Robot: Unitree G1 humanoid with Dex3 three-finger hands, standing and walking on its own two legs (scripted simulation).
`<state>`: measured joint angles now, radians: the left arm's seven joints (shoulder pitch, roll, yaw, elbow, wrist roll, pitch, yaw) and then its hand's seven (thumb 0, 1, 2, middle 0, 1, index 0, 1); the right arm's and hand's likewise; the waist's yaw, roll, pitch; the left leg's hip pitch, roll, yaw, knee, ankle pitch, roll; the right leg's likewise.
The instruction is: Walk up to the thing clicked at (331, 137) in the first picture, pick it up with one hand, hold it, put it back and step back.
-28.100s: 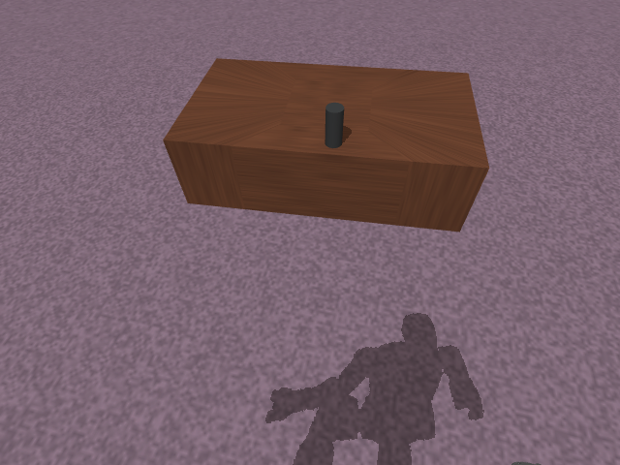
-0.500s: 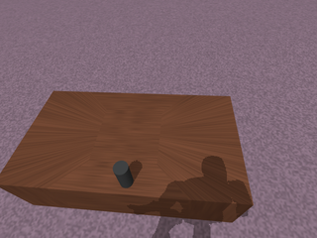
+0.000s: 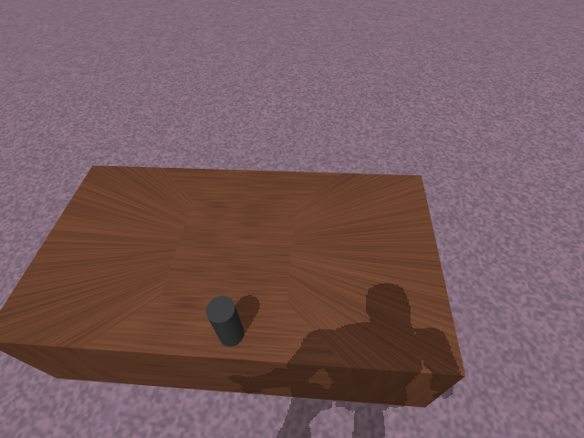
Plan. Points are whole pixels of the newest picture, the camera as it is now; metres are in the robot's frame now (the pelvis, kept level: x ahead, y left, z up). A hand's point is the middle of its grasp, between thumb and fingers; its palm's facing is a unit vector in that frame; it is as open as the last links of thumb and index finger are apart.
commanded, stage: stand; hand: left
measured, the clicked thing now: (226, 322) +0.40 +0.19 -0.35
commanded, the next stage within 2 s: step back in 0.14 s
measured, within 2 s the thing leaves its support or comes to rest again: neither
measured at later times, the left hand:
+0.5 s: hand out of the picture +0.08 +0.33 -0.18, palm faces -0.03 -0.93 -0.38, open 7.4 cm
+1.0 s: hand out of the picture -0.02 +0.32 -0.15, palm faces -0.08 -0.91 -0.41, open 7.4 cm
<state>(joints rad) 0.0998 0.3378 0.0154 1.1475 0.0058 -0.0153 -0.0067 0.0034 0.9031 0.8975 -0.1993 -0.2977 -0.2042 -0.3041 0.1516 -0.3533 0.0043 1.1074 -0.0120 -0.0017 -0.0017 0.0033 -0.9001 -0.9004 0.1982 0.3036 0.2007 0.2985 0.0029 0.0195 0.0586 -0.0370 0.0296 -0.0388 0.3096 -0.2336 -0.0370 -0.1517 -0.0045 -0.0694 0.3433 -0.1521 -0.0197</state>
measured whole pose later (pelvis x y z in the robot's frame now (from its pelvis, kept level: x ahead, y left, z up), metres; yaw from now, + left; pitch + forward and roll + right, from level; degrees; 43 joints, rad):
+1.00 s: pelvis -0.15 +0.07 -0.01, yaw -6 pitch -2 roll +2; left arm 0.13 0.35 0.07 0.84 0.02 0.04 0.01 0.00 0.90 0.90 -0.20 -0.30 -0.21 -0.30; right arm 0.10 -0.37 -0.04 0.87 0.01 0.06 -0.01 0.00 -0.90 -0.90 0.20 0.30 0.20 0.30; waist 0.02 0.00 0.18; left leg -0.41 -0.11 -0.10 1.11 -0.55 0.00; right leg -0.28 0.03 0.09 0.60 -0.28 -0.04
